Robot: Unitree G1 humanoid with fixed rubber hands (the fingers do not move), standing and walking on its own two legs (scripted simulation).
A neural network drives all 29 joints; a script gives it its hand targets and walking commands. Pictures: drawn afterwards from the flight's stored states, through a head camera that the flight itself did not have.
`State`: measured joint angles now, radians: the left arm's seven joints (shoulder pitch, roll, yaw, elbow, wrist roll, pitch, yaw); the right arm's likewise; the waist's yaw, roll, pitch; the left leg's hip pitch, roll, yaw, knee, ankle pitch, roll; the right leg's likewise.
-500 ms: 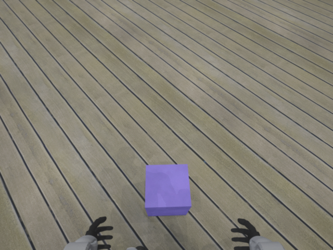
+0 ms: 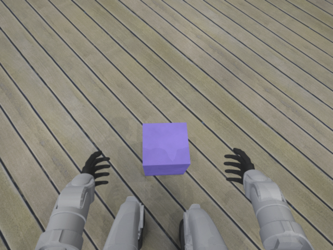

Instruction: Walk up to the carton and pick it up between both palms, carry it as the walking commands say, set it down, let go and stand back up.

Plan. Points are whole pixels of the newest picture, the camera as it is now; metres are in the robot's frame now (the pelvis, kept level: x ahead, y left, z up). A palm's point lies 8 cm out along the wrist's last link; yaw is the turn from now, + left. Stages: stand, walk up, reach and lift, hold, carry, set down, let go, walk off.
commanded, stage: reach and lift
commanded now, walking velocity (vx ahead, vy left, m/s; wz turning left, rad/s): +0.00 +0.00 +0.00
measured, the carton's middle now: (164, 150) +0.50 -0.01 -0.56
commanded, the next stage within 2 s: none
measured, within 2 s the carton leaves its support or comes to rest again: neither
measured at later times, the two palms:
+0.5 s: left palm (102, 127) +0.44 +0.19 -0.13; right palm (228, 125) +0.45 -0.19 -0.12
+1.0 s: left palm (107, 117) +0.50 +0.20 -0.18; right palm (220, 118) +0.50 -0.19 -0.18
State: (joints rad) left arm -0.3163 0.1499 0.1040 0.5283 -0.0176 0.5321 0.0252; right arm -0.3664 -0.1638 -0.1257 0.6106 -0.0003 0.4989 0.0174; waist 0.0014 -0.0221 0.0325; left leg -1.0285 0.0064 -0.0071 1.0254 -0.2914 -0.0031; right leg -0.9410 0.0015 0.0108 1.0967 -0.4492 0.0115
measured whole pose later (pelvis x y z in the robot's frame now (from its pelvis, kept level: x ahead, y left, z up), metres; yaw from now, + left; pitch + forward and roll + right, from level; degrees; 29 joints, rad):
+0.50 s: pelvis +0.00 +0.01 -0.03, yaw -2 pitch +36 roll -2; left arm -0.85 0.15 0.27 0.85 0.02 0.21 0.10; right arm -0.91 -0.21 -0.24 0.94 0.00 0.18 -0.01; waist 0.02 -0.01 -0.06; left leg -1.43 0.01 -0.02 1.08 -0.27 0.00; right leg -1.35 0.03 0.02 1.14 -0.41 0.03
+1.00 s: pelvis +0.02 +0.00 -0.06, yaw -5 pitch +50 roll -2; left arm -0.98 0.18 0.44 0.88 0.09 0.06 -0.02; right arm -1.00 -0.18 -0.29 0.86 -0.07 0.08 -0.05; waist 0.06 -0.01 -0.17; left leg -1.73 0.01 -0.04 1.17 -0.31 -0.02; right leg -1.66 0.06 0.05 1.22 -0.44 0.03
